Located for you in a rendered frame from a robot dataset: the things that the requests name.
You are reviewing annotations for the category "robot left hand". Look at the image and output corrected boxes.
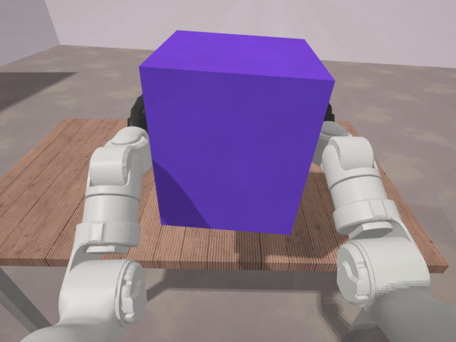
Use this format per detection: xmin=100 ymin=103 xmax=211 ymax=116
xmin=128 ymin=95 xmax=148 ymax=133

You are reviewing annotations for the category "robot left upper arm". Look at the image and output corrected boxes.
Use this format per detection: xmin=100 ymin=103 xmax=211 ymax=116
xmin=20 ymin=259 xmax=147 ymax=342

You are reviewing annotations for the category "carton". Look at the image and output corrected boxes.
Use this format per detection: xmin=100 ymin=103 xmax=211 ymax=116
xmin=139 ymin=30 xmax=335 ymax=235

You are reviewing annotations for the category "robot right hand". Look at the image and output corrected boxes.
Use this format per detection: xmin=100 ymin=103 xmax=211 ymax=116
xmin=324 ymin=103 xmax=335 ymax=122

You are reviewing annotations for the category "right robot forearm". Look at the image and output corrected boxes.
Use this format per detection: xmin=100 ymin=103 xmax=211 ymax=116
xmin=312 ymin=121 xmax=430 ymax=290

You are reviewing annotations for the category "table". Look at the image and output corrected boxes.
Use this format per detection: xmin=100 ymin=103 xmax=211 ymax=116
xmin=0 ymin=118 xmax=449 ymax=342

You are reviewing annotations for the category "robot right upper arm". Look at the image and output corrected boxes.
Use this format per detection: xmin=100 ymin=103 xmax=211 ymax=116
xmin=337 ymin=237 xmax=456 ymax=342

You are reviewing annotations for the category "left robot forearm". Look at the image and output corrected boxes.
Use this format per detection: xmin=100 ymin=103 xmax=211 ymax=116
xmin=58 ymin=126 xmax=152 ymax=318

